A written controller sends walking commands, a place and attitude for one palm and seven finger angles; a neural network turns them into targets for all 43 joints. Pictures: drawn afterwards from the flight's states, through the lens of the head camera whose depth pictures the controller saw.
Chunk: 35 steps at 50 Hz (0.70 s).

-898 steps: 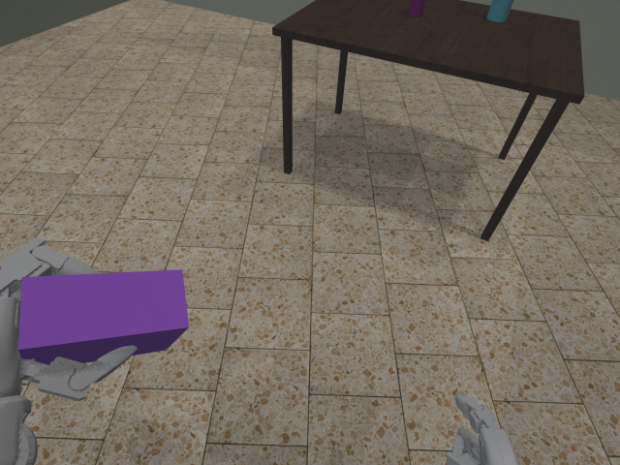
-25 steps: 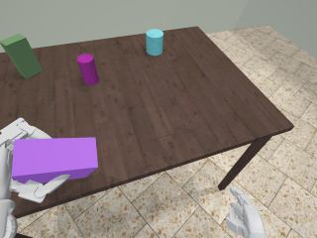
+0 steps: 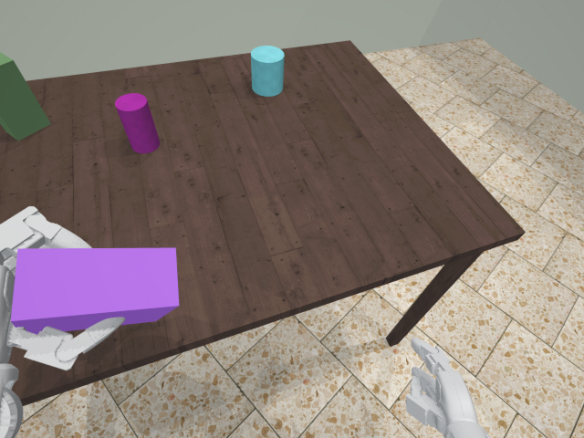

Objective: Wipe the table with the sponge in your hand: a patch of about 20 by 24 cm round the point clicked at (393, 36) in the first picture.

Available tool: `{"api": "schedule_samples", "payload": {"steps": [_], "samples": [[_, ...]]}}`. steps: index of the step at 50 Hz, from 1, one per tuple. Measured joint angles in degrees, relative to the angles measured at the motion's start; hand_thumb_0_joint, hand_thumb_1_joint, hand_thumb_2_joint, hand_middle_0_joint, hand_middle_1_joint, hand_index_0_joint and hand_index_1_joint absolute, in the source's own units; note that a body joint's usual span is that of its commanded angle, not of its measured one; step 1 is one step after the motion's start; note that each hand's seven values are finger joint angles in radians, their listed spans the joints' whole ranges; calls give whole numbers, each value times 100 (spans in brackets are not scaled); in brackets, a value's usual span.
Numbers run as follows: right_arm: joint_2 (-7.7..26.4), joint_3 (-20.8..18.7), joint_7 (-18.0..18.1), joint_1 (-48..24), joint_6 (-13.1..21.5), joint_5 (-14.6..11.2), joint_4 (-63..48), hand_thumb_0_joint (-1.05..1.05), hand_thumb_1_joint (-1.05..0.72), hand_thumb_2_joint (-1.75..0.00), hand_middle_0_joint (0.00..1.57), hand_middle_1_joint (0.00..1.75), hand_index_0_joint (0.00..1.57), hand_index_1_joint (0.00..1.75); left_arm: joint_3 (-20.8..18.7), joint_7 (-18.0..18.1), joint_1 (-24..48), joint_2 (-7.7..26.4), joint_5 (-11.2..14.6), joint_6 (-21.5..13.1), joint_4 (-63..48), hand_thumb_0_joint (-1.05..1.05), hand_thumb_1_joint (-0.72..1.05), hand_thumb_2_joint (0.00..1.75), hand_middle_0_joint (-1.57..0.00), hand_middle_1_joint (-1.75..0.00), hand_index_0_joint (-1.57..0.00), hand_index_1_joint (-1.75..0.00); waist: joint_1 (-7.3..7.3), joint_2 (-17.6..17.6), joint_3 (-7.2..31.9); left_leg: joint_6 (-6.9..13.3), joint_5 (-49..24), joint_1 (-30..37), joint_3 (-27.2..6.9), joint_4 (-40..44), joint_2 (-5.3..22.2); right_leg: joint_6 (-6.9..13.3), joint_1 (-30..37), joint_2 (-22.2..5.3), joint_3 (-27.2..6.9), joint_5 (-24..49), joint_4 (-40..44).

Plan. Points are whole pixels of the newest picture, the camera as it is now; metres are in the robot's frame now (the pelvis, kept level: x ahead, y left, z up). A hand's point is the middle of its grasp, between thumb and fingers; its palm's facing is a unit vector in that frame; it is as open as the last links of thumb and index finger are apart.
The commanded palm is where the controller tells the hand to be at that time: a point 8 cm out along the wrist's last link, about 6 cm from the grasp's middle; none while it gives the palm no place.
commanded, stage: shuffle to correct the standing spot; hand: left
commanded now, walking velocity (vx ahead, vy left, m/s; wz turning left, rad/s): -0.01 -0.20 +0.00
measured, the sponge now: (123, 290) +0.24 +0.20 +0.13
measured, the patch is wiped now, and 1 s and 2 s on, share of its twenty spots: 0.00 0.00 0.00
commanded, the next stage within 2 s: come to a stop and stand still in 0.08 s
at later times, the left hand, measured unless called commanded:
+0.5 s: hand (81, 302) +0.21 +0.22 +0.15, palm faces +0.34 -0.84 -0.43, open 9.7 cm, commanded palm +0.16 +0.26 +0.17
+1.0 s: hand (13, 304) +0.20 +0.28 +0.15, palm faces +0.37 -0.85 -0.38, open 9.7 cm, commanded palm +0.15 +0.31 +0.17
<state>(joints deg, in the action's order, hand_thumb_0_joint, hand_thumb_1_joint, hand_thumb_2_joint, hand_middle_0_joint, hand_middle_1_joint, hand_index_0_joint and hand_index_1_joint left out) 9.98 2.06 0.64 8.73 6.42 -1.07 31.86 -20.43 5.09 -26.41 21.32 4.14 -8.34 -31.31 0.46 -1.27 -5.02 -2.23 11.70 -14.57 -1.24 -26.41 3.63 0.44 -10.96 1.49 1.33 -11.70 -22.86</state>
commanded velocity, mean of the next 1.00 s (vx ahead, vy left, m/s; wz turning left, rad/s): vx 0.00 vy -0.02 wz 0.00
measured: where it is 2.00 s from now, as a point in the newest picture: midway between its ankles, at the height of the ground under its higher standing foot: outside the picture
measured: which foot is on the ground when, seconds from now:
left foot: down 0.00-1.00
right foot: down 0.00-1.00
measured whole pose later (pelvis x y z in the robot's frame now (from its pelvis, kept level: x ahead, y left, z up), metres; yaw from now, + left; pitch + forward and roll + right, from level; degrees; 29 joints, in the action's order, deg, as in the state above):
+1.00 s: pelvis +0.00 +0.03 +0.00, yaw +1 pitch -2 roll -1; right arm 11.0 2.0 1.8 8.9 6.3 -1.3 32.9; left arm -19.9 6.1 -27.3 20.9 3.6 -8.2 -29.5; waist 1.1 -0.6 -5.0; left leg 0.4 10.8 -13.1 -0.9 -25.4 0.5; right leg -2.0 -8.7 -1.6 1.3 -10.6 -20.9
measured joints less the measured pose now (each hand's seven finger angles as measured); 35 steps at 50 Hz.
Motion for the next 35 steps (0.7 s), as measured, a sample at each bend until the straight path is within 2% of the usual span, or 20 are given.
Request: {"api": "schedule_samples", "payload": {"steps": [10, 16, 24, 29, 35], "samples": [[187, -116, 51, 29, -148, -48, 56, 1, -90, -90, 20, 30, 20, 30, -17, -23, -185, 6, 142, 151, 61, -2, -46, 102, -77, -135, -79, -134, -65, 214, 77, -154, 105, -53, -83, -162, 199, 180, -55, 202, 70, -109, -166], [342, -193, 105, 99, -155, -69, 130, 1, -91, -90, 20, 30, 20, 30, 56, 13, -247, -61, 135, 228, 148, -2, -46, 102, -77, -135, -79, -134, -137, 337, 93, -92, 163, -77, -174, -258, 223, 237, -20, 238, 157, -162, -203], [457, -260, 190, 106, -150, -87, 251, 2, -91, -90, 20, 30, 20, 30, 52, 39, -384, -45, 117, 178, 184, -2, -46, 102, -77, -135, -79, -134, -125, 459, 84, -50, 131, 29, -193, -182, 117, 177, 84, 133, 186, -187, -183], [413, -229, 193, 67, -142, -88, 272, 2, -91, -90, 20, 30, 20, 30, 29, 52, -273, -77, 97, 184, 365, -2, -46, 102, -77, -135, -79, -134, -66, 435, 69, -64, 94, 97, -167, -121, 36, 105, 138, 46, 167, -177, -162], [312, -149, 167, 14, -94, -71, 223, 2, -91, -90, 20, 30, 20, 30, 123, 52, -184, -156, 45, 184, 369, -2, -46, 102, -77, -135, -79, -134, 2, 325, 35, 17, 53, 155, -112, -69, -66, -1, 207, -60, 120, -114, -78]]}}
